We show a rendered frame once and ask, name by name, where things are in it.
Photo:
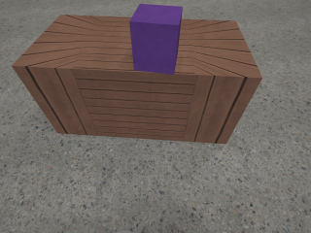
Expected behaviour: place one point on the pedestal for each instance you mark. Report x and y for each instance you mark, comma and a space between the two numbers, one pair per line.
80, 72

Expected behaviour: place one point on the carton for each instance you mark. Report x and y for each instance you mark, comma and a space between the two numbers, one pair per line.
155, 34

